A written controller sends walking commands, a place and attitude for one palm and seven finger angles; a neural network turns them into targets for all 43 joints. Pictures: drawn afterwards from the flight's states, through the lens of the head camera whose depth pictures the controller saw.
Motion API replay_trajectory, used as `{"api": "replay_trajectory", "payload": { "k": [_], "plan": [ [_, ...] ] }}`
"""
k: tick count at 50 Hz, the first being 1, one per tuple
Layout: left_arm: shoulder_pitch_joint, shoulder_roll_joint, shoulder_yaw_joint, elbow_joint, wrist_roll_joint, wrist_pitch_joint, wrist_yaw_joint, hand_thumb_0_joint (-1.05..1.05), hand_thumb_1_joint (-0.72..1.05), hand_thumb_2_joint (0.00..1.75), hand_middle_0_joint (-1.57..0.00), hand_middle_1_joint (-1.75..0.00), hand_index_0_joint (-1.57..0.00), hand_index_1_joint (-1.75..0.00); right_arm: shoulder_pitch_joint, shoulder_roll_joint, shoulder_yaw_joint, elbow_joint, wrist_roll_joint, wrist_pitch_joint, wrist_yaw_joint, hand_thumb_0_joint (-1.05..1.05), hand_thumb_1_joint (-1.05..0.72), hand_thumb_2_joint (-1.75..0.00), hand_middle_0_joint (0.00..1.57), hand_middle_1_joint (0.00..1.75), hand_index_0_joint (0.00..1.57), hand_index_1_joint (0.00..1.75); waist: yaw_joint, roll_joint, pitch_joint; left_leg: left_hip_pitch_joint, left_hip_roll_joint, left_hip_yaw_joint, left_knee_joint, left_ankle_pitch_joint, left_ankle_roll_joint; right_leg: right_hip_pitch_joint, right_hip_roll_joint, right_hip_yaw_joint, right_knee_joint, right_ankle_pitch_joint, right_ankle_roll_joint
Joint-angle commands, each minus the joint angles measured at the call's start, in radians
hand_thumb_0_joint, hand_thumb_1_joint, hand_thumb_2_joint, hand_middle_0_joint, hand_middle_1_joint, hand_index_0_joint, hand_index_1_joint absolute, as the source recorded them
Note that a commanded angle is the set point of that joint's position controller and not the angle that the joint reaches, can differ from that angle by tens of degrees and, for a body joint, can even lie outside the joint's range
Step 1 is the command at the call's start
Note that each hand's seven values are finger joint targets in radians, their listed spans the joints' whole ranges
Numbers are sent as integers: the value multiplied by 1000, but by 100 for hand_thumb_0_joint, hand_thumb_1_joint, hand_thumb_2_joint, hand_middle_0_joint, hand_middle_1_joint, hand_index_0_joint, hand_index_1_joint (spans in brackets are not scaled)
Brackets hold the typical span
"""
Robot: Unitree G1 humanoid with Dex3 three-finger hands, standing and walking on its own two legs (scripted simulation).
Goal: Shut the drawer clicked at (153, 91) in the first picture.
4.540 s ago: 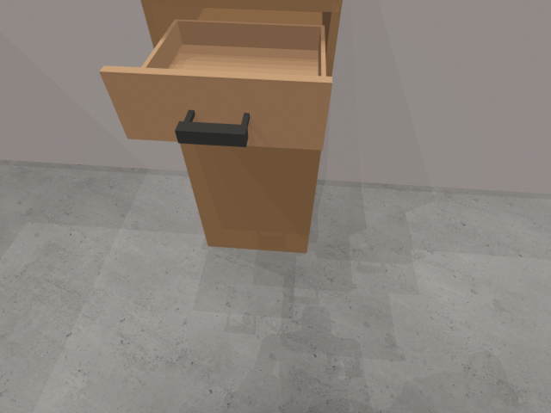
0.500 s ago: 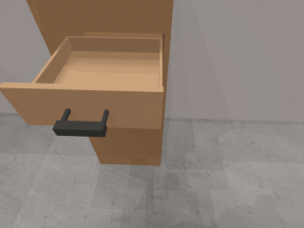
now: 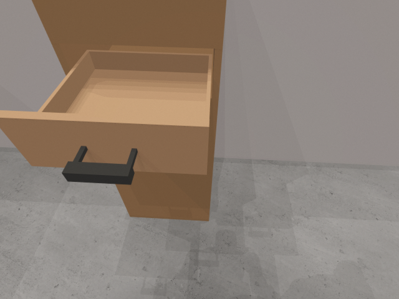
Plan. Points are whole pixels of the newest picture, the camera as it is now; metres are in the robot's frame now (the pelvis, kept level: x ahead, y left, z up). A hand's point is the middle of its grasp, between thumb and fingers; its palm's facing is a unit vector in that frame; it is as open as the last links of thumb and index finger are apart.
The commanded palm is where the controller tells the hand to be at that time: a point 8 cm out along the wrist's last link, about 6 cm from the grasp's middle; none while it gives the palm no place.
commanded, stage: come to a stop and stand still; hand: left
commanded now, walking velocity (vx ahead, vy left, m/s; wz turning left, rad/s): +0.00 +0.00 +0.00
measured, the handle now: (103, 162) +0.33 +0.21 +0.12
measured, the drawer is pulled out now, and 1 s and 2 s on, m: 0.28 0.28 0.28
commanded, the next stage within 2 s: look again from close up in 0.04 s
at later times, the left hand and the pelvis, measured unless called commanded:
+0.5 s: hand out of the picture +0.04 +0.20 -0.17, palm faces +0.00 -0.97 -0.25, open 7.4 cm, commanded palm none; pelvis +0.00 +0.00 +0.00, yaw +0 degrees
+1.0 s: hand (108, 282) +0.15 +0.17 +0.01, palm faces -0.01 -1.00 -0.04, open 6.6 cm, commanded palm +0.10 +0.24 -0.01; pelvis -0.02 +0.00 -0.05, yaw +3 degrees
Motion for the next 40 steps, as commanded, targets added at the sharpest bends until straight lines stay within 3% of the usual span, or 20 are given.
{"api": "replay_trajectory", "payload": {
  "k": [1,7,12,34,35,36,37,38,39,40],
  "plan": [
    [12,156,31,-46,1,-21,8,0,90,90,-20,-30,-20,-30,14,-142,-17,-42,3,-15,-6,0,-90,-90,20,30,20,30,-5,-10,-16,58,94,-100,-49,97,24,-56,-149,138,-94,207,3],
    [2,165,32,-46,1,-18,6,0,90,90,-20,-30,-20,-30,6,-147,-16,-41,2,-13,-4,0,-90,-90,20,30,20,30,-1,-9,5,48,92,-101,-58,71,22,-67,-149,139,-113,149,5],
    [-4,173,35,-49,1,-20,5,0,90,90,-20,-30,-20,-30,8,-153,-16,-39,1,-16,-5,0,-90,-90,20,30,20,30,-1,-11,-24,58,94,-104,-56,97,22,-44,-150,136,-107,186,4],
    [-19,183,40,-45,1,-19,4,0,90,90,-20,-30,-20,-30,-5,-170,-18,-35,1,-19,-9,0,-90,-90,20,30,20,30,1,2,-26,70,104,-110,-57,142,22,-28,-151,125,-98,243,4],
    [94,100,31,-14,7,-34,60,0,90,90,-20,-30,-20,-30,-23,-111,-15,-95,15,-20,-3,0,-90,-90,20,30,20,30,7,48,5,-20,104,-27,179,156,1,-8,-230,150,-68,625,88],
    [-644,429,310,-1456,-181,-253,39,0,90,90,-22,-32,-22,-32,15,-229,-53,-434,62,-147,-39,0,-90,-90,20,30,20,30,-74,158,-465,209,-50,-76,36,285,30,88,-112,64,21,536,22],
    [-109,333,268,-1243,-109,-229,51,0,90,90,-24,-34,-24,-34,-62,-170,-38,-432,34,-234,-70,0,-90,-90,20,30,20,30,46,342,-418,271,-14,-49,40,426,48,33,-67,23,75,328,-9],
    [156,87,127,-1142,-173,-127,65,0,90,90,-26,-37,-26,-37,-76,-133,-35,-442,48,-258,-70,0,-90,-90,20,30,20,30,6,318,-283,174,1,-63,61,414,16,-52,-65,-62,60,188,4],
    [134,13,119,-1084,-180,-132,48,0,90,90,-28,-39,-28,-39,-10,-131,-40,-426,53,-263,-56,0,-90,-90,20,30,20,30,-45,113,-155,98,5,-67,90,303,22,-143,-56,-84,44,168,25],
    [114,45,154,-1101,-208,-187,22,0,90,90,-30,-41,-30,-41,-38,-155,-65,-478,42,-272,-50,0,-90,-90,20,30,20,30,-47,-24,-34,-14,-7,-81,128,176,27,-228,-44,-92,48,126,37]
  ]
}}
